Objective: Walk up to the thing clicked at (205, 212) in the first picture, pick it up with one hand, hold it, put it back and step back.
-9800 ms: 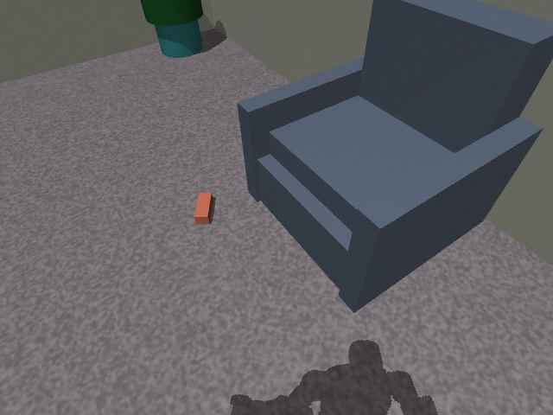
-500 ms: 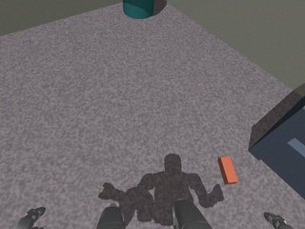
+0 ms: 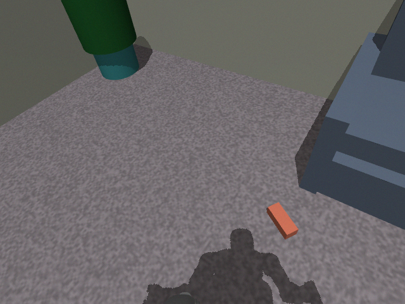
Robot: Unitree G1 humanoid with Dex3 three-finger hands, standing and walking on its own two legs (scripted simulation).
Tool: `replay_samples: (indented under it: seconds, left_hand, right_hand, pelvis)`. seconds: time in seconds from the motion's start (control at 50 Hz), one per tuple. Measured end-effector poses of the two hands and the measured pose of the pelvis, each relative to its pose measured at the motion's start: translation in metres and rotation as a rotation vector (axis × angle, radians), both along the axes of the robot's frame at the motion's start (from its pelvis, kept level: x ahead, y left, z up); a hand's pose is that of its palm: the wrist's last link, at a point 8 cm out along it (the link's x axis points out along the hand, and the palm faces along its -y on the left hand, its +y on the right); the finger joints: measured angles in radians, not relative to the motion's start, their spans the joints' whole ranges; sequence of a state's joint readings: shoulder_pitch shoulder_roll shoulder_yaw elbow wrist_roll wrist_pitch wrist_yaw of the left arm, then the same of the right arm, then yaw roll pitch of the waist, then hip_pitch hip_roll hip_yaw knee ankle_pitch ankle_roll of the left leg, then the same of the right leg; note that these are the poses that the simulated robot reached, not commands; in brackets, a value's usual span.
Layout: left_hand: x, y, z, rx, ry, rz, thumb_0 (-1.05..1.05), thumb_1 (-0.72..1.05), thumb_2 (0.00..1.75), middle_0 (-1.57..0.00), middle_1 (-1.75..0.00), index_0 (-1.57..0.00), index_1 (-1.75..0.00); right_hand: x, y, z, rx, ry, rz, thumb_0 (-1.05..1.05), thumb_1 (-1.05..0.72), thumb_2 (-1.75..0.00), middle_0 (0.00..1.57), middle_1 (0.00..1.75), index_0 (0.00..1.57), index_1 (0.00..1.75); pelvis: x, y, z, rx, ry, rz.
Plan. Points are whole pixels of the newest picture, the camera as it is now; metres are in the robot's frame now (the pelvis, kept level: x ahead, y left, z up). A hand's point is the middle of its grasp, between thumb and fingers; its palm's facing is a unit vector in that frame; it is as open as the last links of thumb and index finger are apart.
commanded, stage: walk up
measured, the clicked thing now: (281, 220) +0.63 -0.28 -0.72
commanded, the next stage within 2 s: none
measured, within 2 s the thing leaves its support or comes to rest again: neither
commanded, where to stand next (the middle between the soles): +0.10 +0.01 m, yaw -10 degrees
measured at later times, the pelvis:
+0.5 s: pelvis -0.01 -0.05 +0.00, yaw +10 degrees
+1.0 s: pelvis -0.01 -0.05 +0.02, yaw +33 degrees
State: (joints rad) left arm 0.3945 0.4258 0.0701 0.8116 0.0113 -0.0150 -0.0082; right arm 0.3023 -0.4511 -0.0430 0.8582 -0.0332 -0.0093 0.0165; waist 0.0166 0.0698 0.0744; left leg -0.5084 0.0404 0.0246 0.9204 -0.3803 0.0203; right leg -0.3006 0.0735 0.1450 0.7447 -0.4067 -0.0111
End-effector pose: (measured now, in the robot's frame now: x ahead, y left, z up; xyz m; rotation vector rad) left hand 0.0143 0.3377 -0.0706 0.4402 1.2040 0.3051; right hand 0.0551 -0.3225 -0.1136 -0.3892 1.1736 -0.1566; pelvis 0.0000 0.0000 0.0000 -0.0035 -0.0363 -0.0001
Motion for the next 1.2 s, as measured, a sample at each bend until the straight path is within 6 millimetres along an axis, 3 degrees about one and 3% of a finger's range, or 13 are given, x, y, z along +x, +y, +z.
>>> replay_samples:
  seconds: [0.1, 0.24, 0.36, 0.44, 0.5, 0.6, 0.76, 0.86, 1.0, 1.08, 1.2]
  left_hand:
    - [0.036, 0.010, -0.022, -0.017, -0.008, -0.043, 0.01, 0.90, 0.90, -0.20, -0.30, -0.20, -0.30]
    - [0.094, -0.012, -0.024, -0.080, -0.037, -0.183, 0.01, 0.90, 0.90, -0.20, -0.30, -0.20, -0.30]
    - [0.146, -0.039, -0.004, -0.107, -0.253, -0.140, 0.01, 0.90, 0.90, -0.20, -0.30, -0.20, -0.30]
    - [0.148, -0.060, 0.007, -0.099, -0.353, -0.105, 0.01, 0.90, 0.90, -0.20, -0.30, -0.20, -0.30]
    - [0.125, -0.074, 0.009, -0.080, -0.356, -0.067, 0.01, 0.90, 0.90, -0.20, -0.30, -0.20, -0.30]
    - [0.063, -0.087, 0.020, -0.071, -0.305, 0.082, 0.01, 0.90, 0.90, -0.20, -0.30, -0.20, -0.30]
    - [-0.039, -0.084, 0.027, -0.030, -0.250, 0.311, 0.01, 0.90, 0.90, -0.20, -0.30, -0.20, -0.30]
    - [-0.103, -0.080, 0.019, -0.024, -0.205, 0.434, 0.01, 0.90, 0.90, -0.20, -0.30, -0.20, -0.30]
    - [-0.181, -0.078, -0.008, -0.070, -0.105, 0.586, 0.01, 0.90, 0.90, -0.20, -0.30, -0.20, -0.30]
    - [-0.202, -0.074, -0.035, -0.110, -0.060, 0.649, 0.01, 0.90, 0.90, -0.20, -0.30, -0.20, -0.30]
    - [-0.182, -0.079, -0.038, -0.179, -0.102, 0.686, 0.02, 0.91, 0.90, -0.20, -0.30, -0.20, -0.30]
  right_hand:
    - [0.001, 0.019, -0.004, -0.003, -0.015, -0.039, 0.00, -0.91, -0.90, 0.20, 0.30, 0.20, 0.30]
    - [-0.001, 0.030, 0.016, 0.019, -0.071, -0.118, 0.00, -0.91, -0.90, 0.20, 0.30, 0.20, 0.30]
    - [-0.019, 0.012, 0.020, 0.011, 0.097, -0.031, 0.00, -0.90, -0.90, 0.20, 0.30, 0.20, 0.30]
    - [-0.012, -0.016, 0.013, -0.004, 0.121, 0.024, 0.00, -0.90, -0.90, 0.21, 0.30, 0.20, 0.30]
    - [0.009, -0.034, 0.007, -0.015, 0.084, 0.057, 0.00, -0.90, -0.90, 0.20, 0.30, 0.20, 0.30]
    - [0.049, -0.046, 0.023, -0.001, 0.036, 0.164, 0.00, -0.91, -0.90, 0.20, 0.30, 0.20, 0.30]
    - [0.090, -0.053, 0.038, -0.035, 0.075, 0.334, 0.00, -0.91, -0.90, 0.20, 0.30, 0.20, 0.30]
    - [0.121, -0.034, 0.047, -0.068, 0.086, 0.440, 0.00, -0.91, -0.90, 0.20, 0.30, 0.20, 0.30]
    - [0.179, 0.027, 0.065, -0.086, -0.036, 0.590, 0.00, -0.91, -0.90, 0.20, 0.30, 0.20, 0.30]
    - [0.201, 0.061, 0.065, -0.103, -0.145, 0.644, 0.00, -0.91, -0.90, 0.20, 0.30, 0.20, 0.30]
    - [0.209, 0.095, 0.066, -0.099, -0.120, 0.698, 0.00, -0.91, -0.90, 0.20, 0.30, 0.20, 0.30]
  pelvis:
    - [0.008, 0.014, -0.010, 0.026, -0.008, -0.021]
    - [0.013, 0.015, 0.004, 0.000, -0.011, -0.093]
    - [0.002, -0.008, 0.011, -0.009, 0.002, 0.070]
    - [-0.007, -0.032, 0.006, 0.014, 0.005, 0.133]
    - [-0.012, -0.048, 0.003, 0.017, -0.017, 0.175]
    - [-0.013, -0.065, 0.019, 0.055, -0.025, 0.271]
    - [-0.012, -0.076, 0.029, 0.042, -0.019, 0.408]
    - [-0.012, -0.074, 0.028, 0.021, -0.015, 0.482]
    - [-0.012, -0.053, 0.020, -0.004, 0.000, 0.571]
    - [-0.010, -0.033, 0.004, 0.023, 0.003, 0.609]
    - [0.008, -0.015, 0.013, 0.013, -0.009, 0.718]
